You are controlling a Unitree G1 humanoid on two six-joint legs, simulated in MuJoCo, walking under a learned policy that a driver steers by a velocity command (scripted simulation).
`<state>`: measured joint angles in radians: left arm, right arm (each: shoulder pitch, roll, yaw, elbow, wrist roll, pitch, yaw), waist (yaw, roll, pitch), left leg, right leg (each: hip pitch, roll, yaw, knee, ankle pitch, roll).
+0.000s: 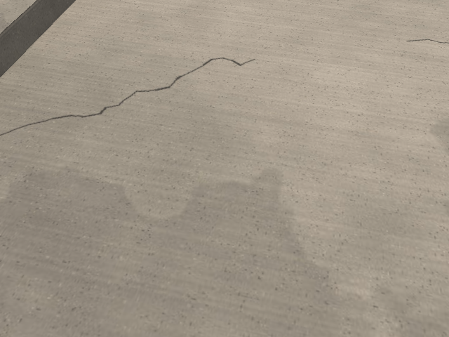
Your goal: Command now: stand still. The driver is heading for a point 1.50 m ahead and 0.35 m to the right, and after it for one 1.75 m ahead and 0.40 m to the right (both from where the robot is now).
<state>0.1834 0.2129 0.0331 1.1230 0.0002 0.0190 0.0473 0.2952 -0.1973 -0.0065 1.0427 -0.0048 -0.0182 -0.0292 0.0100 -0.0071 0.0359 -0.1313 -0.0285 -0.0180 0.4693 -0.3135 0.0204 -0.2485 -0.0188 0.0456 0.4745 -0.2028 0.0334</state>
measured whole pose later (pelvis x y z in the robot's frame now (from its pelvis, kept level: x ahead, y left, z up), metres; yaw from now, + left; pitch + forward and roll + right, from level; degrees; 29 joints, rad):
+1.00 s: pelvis +0.12 -0.05 +0.01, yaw +0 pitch +1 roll +0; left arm 0.45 0.18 0.02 1.11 0.00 -0.10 -0.01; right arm 0.22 -0.26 -0.06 0.96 0.03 -0.10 0.01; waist 0.04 0.03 -0.01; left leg -0.57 0.08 0.00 1.09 -0.20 0.06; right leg -0.03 0.04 -0.05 0.28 -0.26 -0.06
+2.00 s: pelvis +0.68 -0.09 +0.00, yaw -21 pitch +1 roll +0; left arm 0.23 0.26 0.08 0.79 -0.01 -0.06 -0.03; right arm 0.17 -0.28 -0.06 0.86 0.02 -0.13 0.00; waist 0.01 0.01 0.05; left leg -0.46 0.08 -0.04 1.22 -0.36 0.02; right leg -0.33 0.10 -0.02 0.46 -0.16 -0.11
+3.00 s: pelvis +1.19 -0.33 -0.01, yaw -28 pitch +2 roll +0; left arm 0.12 0.25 0.05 0.70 0.00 -0.10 -0.02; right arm 0.35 -0.29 -0.04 0.90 0.03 -0.07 0.00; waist -0.04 0.03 0.02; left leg -0.34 0.02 -0.06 1.12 -0.43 0.03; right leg -0.39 0.01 -0.07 0.51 -0.16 -0.04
